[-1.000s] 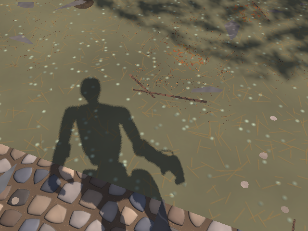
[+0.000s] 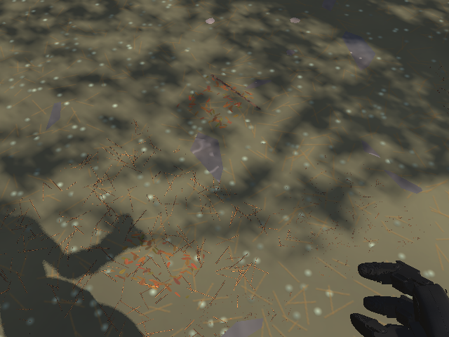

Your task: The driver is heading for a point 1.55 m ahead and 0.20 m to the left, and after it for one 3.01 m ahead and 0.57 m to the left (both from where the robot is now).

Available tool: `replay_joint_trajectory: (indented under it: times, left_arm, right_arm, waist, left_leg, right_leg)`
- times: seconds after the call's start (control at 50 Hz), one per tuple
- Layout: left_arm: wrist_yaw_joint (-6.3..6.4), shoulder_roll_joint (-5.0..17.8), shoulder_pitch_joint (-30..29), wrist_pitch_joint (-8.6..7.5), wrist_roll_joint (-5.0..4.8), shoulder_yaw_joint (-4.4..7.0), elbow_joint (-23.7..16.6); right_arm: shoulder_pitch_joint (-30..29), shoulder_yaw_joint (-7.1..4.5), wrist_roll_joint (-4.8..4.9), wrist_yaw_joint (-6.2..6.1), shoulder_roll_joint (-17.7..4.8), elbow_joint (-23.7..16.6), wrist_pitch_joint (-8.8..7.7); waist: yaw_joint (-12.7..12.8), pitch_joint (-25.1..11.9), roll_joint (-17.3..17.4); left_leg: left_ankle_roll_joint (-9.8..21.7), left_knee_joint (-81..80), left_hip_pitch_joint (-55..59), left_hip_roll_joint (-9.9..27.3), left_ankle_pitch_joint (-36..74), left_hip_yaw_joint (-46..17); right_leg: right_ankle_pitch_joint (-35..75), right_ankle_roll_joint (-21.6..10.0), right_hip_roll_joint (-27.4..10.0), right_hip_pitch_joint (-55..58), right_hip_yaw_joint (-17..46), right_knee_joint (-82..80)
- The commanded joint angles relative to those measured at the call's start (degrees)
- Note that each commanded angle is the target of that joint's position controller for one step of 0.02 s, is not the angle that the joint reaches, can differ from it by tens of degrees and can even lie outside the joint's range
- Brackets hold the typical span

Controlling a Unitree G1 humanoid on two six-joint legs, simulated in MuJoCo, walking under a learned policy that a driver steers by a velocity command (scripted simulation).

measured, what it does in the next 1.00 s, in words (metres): walks ahead: left foot, then right foot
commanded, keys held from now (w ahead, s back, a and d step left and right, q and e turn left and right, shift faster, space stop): shift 1.00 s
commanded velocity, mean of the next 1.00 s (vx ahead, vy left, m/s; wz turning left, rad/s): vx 0.12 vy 0.00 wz -0.23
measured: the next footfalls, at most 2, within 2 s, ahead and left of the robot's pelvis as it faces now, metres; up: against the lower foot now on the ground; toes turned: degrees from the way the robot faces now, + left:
left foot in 0.12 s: +0.35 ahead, +0.14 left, +0.00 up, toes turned -13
right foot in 0.50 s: +0.24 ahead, -0.07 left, +0.00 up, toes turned -10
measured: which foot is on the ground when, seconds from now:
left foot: up 0.00-0.10, down 0.12-1.00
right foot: down 0.00-0.14, up 0.16-0.48, down 0.50-1.00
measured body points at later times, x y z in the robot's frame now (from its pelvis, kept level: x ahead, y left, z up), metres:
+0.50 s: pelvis +0.19 +0.06 -0.01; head +0.21 +0.05 +0.44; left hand +0.42 +0.27 -0.10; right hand +0.25 -0.21 -0.12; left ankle +0.31 +0.15 -0.73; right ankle +0.20 -0.06 -0.74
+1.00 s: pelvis +0.24 +0.04 +0.00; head +0.25 +0.03 +0.44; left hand +0.40 +0.25 -0.12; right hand +0.31 -0.22 -0.13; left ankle +0.31 +0.15 -0.73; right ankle +0.20 -0.06 -0.73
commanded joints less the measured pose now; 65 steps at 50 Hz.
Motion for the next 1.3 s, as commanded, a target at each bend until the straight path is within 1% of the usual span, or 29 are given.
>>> replay_joint_trajectory:
  times: [0.02,0.06,0.08,0.1,0.12,0.14,0.16,0.18,0.2,0.22,0.24,0.26,0.28,0.32,0.36,0.42,0.46,0.48,0.5,0.52,0.54,0.56,0.6,0.66,0.7,0.78,0.88,1.1,1.3]
  left_arm:
    - [1.73,9.22,-4.3,-0.36,-1.92,2.37,-5.55]
    - [2.54,7.67,-0.69,0.81,-0.7,2.1,-4.08]
    - [2.68,6.24,-0.69,0.95,-0.45,1.8,-4.07]
    - [2.84,5.63,-2.95,1.04,-0.32,1.77,-5.04]
    - [2.82,4.59,-5.91,1.01,0.32,1.43,-6.9]
    - [2.74,-0.43,-6.26,1.22,2.25,-0.27,-9.51]
    - [1.59,-0.11,8.17,0.81,0.77,-0.99,-10.01]
    - [0.8,5.32,9.94,1.65,0.39,-0.42,-8.11]
    - [0.7,8.16,1.78,2.71,0.09,0.35,-9.3]
    - [1.3,8.36,-3.93,3.47,0.65,0.59,-10.55]
    - [1.78,7.84,-6.57,4.01,1.05,0.66,-11.75]
    - [1.58,6.04,-6.21,4.22,0.91,0.17,-12.24]
    - [1.51,3.89,-5.35,4.07,1.07,-0.51,-12.12]
    - [1.77,0.99,-5.6,3.1,1.6,-1.62,-11.96]
    - [1.81,0.44,-8.14,2.79,1.95,-2.22,-12.18]
    - [1.46,3.09,-10.7,3.91,1.41,-1.59,-12.47]
    - [0.92,2.82,-11.28,4.34,1.92,-1.32,-12.53]
    - [0.77,2.82,-11.89,4.31,2.52,-1.26,-12.81]
    - [0.84,3.86,-11.94,4.12,3.3,-1.2,-13.59]
    - [0.98,7.66,-13.66,4.01,3.94,-0.36,-13.84]
    - [0.74,4.06,-14.23,3.53,4.06,-1.09,-13.31]
    - [0.58,1.84,-16.61,2.83,4.18,-1.95,-13.47]
    - [0.5,1.25,-17.88,1.75,3.71,-2.09,-13.15]
    - [0.85,1.11,-14.68,1.21,2.84,-2.08,-11.99]
    - [1.06,1.42,-13.24,1.02,2.61,-1.84,-11.49]
    - [1.09,0.53,-12.21,0.7,2.43,-1.8,-10.94]
    - [0.99,0.02,-11.14,0.61,2.21,-1.58,-10.13]
    - [1.49,-0.42,-9.54,0.72,2.07,-1.05,-7.9]
    - [1.81,-0.64,-8.81,0.57,1.96,-0.67,-4.72]
  right_arm:
    - [-2.88,-1.99,2.1,-0.85,-3.52,-4.77,-2.02]
    - [-2.19,-3.35,2.82,-0.73,-5.74,-4.86,-2.28]
    - [-0.75,-4.06,2.58,-0.74,-6.78,-4.99,-2.27]
    - [3.61,-4.77,1.92,-0.8,-7.61,-4.12,-2.34]
    - [12.21,-5.41,0.98,-0.77,-8.79,-1.89,-2.49]
    - [20.33,-5.25,-0.02,-0.71,-10.55,-0.1,-2.38]
    - [20.57,-4.79,-1.43,0.22,-11.12,0.46,-2.35]
    - [14.9,-5.55,-0.31,0.48,-10.84,-1.64,-1.65]
    - [9.83,-4.76,0.3,0.19,-7.44,-3.32,-0.69]
    - [7.36,-3.63,0.54,-0.02,-5.64,-3.07,0.46]
    - [6.47,-3.06,0.54,0.02,-5.74,-2.21,1.0]
    - [5.89,-3.21,0.35,0.2,-6.67,-1.04,1.35]
    - [5.91,-3.32,0.24,0.53,-6.59,-0.04,1.32]
    - [6.6,-3.77,0.42,0.95,-7.08,1.7,1.26]
    - [8.13,-4.37,0.95,0.91,-8.23,3.05,1.78]
    - [8.86,-4.66,1.51,0.74,-9.28,3.38,3.19]
    - [8.42,-4.22,1.84,0.6,-8.68,3.37,4.0]
    - [10.12,-3.71,1.77,0.5,-7.43,4.04,4.1]
    - [12.15,-3.22,1.42,0.53,-6.2,4.85,3.9]
    - [14.7,-3.29,1.28,0.66,-5.77,4.52,3.55]
    - [12.86,-3.46,1.05,0.5,-5.88,4.58,3.26]
    - [11.93,-3.57,0.83,0.38,-5.47,4.56,3.31]
    - [13.48,-3.74,0.21,-0.07,-5.3,5.85,3.7]
    - [14.18,-4.08,0.79,-0.11,-6.2,6.67,3.69]
    - [13.49,-3.97,0.93,-0.09,-5.4,7.02,3.39]
    - [13.57,-3.85,1.01,-0.1,-4.43,7.79,3.18]
    - [13.25,-4.01,1.31,-0.57,-4.39,8.45,3.7]
    - [11.75,-4.42,1.61,-1.39,-4.0,10.78,4.82]
    - [11.06,-4.81,1.77,-1.82,-3.86,15.22,5.2]
  waist:
    - [-1.9,-6.46,0.77]
    - [-0.59,-8.47,-4.5]
    - [-1.54,-9.26,-6.81]
    - [-4.67,-11.35,-8.3]
    - [-9.22,-15.82,-9.13]
    - [-10.99,-23.25,0.38]
    - [-3.73,-33.85,16.75]
    - [-4.25,-33.91,11.33]
    - [-5.32,-25.56,5.49]
    - [-4.78,-18.42,-0.05]
    - [-3.66,-12.87,-0.44]
    - [-1.95,-9.37,1.29]
    - [-1.24,-8.54,2.66]
    - [-1.3,-11.12,4.56]
    - [-2.69,-14.66,6.06]
    - [-3.72,-14.29,7.48]
    - [-2.77,-10.51,7.97]
    - [-2.85,-9.09,7.65]
    - [-2.92,-8.5,5.29]
    - [-5.88,-7.46,-3.21]
    - [-5.46,-7.1,-6.75]
    - [-6.5,-5.12,-8.05]
    - [-7.18,-3.68,-8.6]
    - [-6.19,-1.41,-3.14]
    - [-5.52,-1.94,-0.63]
    - [-5.42,-5.18,-0.09]
    - [-5.3,-6.6,0.27]
    - [-5.18,-5.73,-0.45]
    - [-5.19,-4.52,-0.14]
  left_leg:
    - [-0.24,-21.22,19.74,-11.82,14.89,8.34]
    - [0.35,-26.31,23.95,-12.72,24.09,7.57]
    - [1.31,-27.75,25.86,-12.68,25.76,6.57]
    - [2.58,-30.47,30.3,-12.0,29.83,6.68]
    - [4.62,-31.07,39.11,-8.17,35.89,5.46]
    - [9.44,-22.29,54.55,6.37,60.55,-6.92]
    - [23.61,-21.16,65.68,23.61,61.66,-33.14]
    - [25.86,-24.76,61.16,23.31,38.78,-37.71]
    - [23.65,-27.39,53.23,17.9,22.8,-29.17]
    - [20.53,-30.52,42.33,13.17,14.85,-22.62]
    - [18.92,-32.68,32.85,9.53,13.31,-17.85]
    - [17.59,-34.38,25.75,6.75,13.91,-13.72]
    - [16.68,-35.09,21.59,4.07,18.04,-9.39]
    - [17.19,-34.56,20.39,2.39,31.34,-3.59]
    - [18.41,-33.88,23.19,4.04,33.0,-3.8]
    - [17.99,-35.74,22.05,5.37,8.4,-6.16]
    - [15.45,-36.73,16.46,3.96,-9.56,-6.22]
    - [12.89,-36.59,13.91,2.61,-15.42,-5.73]
    - [9.52,-34.71,11.15,1.06,-18.92,-4.16]
    - [6.37,-30.62,10.92,-3.71,-16.9,2.08]
    - [4.27,-25.94,19.09,-5.78,-9.41,6.1]
    - [3.65,-24.27,23.62,-5.85,-4.25,6.34]
    - [3.58,-24.12,26.94,-5.24,-1.0,5.98]
    - [5.19,-26.45,25.14,-4.0,-3.17,4.14]
    - [5.73,-26.93,23.69,-3.8,-3.51,3.71]
    - [5.68,-25.01,26.31,-3.71,2.21,4.0]
    - [6.19,-23.16,28.0,-3.42,7.29,3.82]
    - [6.21,-22.21,28.9,-3.41,9.42,3.73]
    - [5.69,-23.47,29.77,-3.45,8.48,3.78]
  right_leg:
    - [32.96,1.4,-6.66,-11.93,10.85,-2.22]
    - [26.71,3.99,-7.32,-7.6,12.57,2.25]
    - [27.36,4.99,-7.3,-5.33,13.33,6.58]
    - [30.26,6.74,-6.72,-3.73,12.39,13.03]
    - [29.1,9.14,-5.77,-4.5,10.08,24.34]
    - [-9.96,11.19,-2.57,-14.95,5.48,44.04]
    - [-28.8,12.11,-0.35,-25.08,9.73,60.24]
    - [-21.52,13.25,-5.89,-28.49,10.72,66.51]
    - [-17.37,14.12,-8.22,-31.2,6.8,66.58]
    - [-13.55,14.53,-9.64,-30.69,3.19,63.59]
    - [-11.89,14.41,-10.36,-28.56,2.2,59.95]
    - [-11.24,14.06,-11.37,-25.06,1.21,54.63]
    - [-10.84,13.84,-11.69,-21.63,-0.68,48.32]
    - [-11.2,13.99,-12.06,-15.66,-3.59,35.45]
    - [-6.99,13.7,-13.0,-12.24,-3.66,27.44]
    - [-2.55,12.16,-13.23,-8.29,-3.67,19.32]
    - [1.72,9.76,-12.12,-2.73,-5.44,9.83]
    - [1.54,8.32,-12.14,-0.04,-5.25,6.3]
    - [2.28,6.32,-15.69,2.79,-1.41,3.04]
    - [-4.08,3.2,-20.59,-1.5,4.37,1.27]
    - [-14.04,1.99,-21.35,-10.85,6.45,-4.02]
    - [-18.33,3.15,-20.65,-15.61,6.64,-6.29]
    - [-17.62,5.71,-18.63,-18.08,4.56,-5.82]
    - [-13.64,7.24,-16.35,-16.9,2.01,-2.81]
    - [-9.09,7.17,-15.69,-14.1,0.99,-0.43]
    - [-1.54,6.84,-15.4,-11.87,0.37,1.44]
    - [4.0,7.13,-14.69,-10.68,-0.6,2.88]
    - [7.18,7.41,-14.26,-9.87,-1.12,2.63]
    - [6.32,7.5,-14.11,-9.04,-1.43,0.66]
